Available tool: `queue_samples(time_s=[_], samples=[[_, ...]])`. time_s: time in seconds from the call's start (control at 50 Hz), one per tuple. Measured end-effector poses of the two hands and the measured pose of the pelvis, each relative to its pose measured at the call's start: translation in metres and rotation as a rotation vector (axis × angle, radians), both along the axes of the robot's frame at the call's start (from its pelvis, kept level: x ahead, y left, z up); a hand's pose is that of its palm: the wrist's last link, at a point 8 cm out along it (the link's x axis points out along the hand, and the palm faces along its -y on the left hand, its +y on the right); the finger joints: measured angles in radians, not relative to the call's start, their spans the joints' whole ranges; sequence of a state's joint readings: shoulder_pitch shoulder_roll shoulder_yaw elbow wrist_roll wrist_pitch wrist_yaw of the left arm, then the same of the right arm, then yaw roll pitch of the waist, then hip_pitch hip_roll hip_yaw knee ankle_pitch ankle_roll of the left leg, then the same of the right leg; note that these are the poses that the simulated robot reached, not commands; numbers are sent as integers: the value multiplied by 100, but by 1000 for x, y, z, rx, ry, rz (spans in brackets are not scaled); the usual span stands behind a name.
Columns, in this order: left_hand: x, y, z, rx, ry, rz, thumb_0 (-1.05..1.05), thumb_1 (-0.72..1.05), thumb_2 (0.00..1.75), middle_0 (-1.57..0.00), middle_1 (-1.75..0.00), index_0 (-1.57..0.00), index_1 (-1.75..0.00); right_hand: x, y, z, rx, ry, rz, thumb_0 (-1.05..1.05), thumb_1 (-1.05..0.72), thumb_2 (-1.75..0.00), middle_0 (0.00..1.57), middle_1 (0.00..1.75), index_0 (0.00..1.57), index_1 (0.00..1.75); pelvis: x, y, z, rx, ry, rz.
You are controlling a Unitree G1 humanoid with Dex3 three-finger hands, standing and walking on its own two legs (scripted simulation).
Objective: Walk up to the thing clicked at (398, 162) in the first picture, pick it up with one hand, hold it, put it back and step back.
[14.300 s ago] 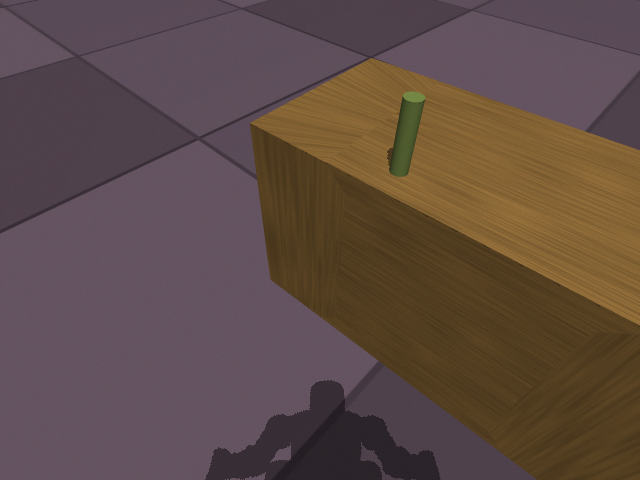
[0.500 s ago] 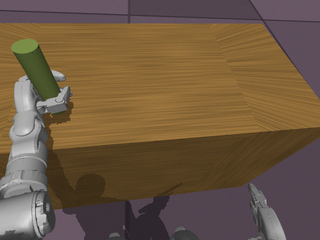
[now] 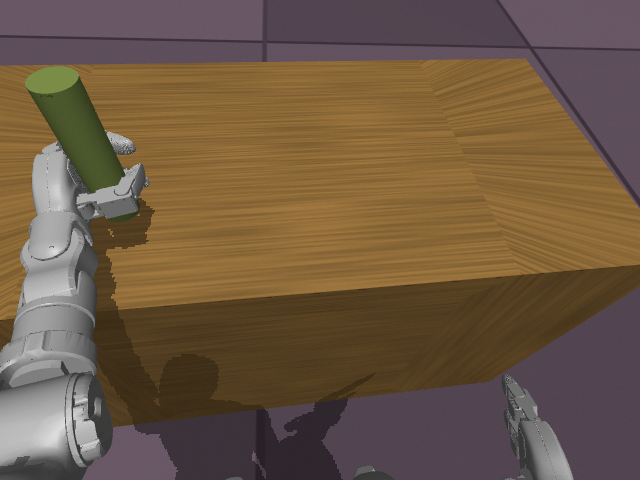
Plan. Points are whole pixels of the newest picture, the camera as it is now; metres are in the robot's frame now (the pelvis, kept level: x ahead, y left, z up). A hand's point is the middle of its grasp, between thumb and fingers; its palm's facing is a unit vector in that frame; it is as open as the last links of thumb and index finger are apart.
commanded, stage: settle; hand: left
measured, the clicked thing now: (93, 155) +0.48 +0.22 +0.14
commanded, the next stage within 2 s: lift in 0.12 s
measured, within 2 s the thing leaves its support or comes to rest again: neither
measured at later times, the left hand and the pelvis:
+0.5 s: hand (112, 166) +0.47 +0.20 +0.14, palm faces +0.16 -0.99 -0.01, open 5.7 cm; pelvis +0.00 +0.00 +0.01, yaw +0 degrees
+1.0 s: hand (84, 159) +0.40 +0.18 +0.22, palm faces +0.17 -0.99 -0.01, open 5.7 cm; pelvis +0.00 +0.00 +0.03, yaw +1 degrees
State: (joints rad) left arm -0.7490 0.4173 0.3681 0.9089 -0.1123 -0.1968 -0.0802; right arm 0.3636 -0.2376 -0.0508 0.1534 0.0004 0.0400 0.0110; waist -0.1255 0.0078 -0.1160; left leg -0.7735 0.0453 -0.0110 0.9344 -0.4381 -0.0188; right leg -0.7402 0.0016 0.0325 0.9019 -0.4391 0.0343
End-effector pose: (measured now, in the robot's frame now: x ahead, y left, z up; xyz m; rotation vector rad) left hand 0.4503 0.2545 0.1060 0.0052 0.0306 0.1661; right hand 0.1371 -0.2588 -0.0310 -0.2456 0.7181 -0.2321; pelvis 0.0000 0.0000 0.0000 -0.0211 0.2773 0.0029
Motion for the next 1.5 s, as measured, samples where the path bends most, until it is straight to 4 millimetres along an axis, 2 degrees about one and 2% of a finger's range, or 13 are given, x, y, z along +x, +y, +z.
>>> queue_samples(time_s=[0.28, 0.46, 0.58, 0.7, 0.9, 1.04, 1.24, 1.5], samples=[[1, 0, 16, 0, -2, -5, -1, 12, 113, -98, -109, -99, -110, 0, 3, -5, 28, 9, -8, -1, 55, -5, 5, 5, 6, 5, 1, 2, 4, 0, -14, -1], [-8, -4, 29, 0, -14, -7, -1, 13, 112, -97, -110, -98, -110, -3, -7, 3, 13, -16, -33, -1, 55, -5, 6, 5, 6, 5, 1, 1, 9, 4, -40, -3], [-20, -9, 42, 5, -31, -5, -1, 13, 111, -97, -110, -98, -110, -1, -9, 4, 23, -26, -45, -1, 55, -5, 5, 5, 6, 5, 3, 0, 13, 5, -64, -2], [-35, -14, 63, 12, -63, -1, -1, 13, 111, -97, -110, -98, -110, 4, -6, 2, 45, -43, -49, -1, 55, -5, 5, 5, 6, 5, 5, 0, 17, 8, -98, 2], [-69, -22, 97, 23, -82, -5, -1, 13, 112, -97, -109, -98, -110, 13, 3, 2, 90, -86, -23, -1, 56, -5, 5, 5, 6, 5, 6, -2, 23, 17, -161, 11], [-89, -27, 116, 23, -72, -1, -1, 13, 112, -97, -109, -98, -110, 13, 3, 2, 103, -106, -10, -1, 56, -4, 5, 5, 6, 5, 3, -5, 27, 25, -198, 19], [-112, -33, 135, 13, -64, -16, -1, 13, 112, -97, -109, -98, -110, 10, -4, 2, 104, -124, -4, -1, 55, -5, 5, 5, 6, 5, -3, -10, 31, 32, -233, 26], [-130, -37, 149, 5, -64, -25, -1, 12, 112, -97, -108, -98, -109, 10, -11, 2, 100, -145, -12, -1, 54, -5, 5, 5, 6, 5, -7, -11, 35, 36, -257, 29]])
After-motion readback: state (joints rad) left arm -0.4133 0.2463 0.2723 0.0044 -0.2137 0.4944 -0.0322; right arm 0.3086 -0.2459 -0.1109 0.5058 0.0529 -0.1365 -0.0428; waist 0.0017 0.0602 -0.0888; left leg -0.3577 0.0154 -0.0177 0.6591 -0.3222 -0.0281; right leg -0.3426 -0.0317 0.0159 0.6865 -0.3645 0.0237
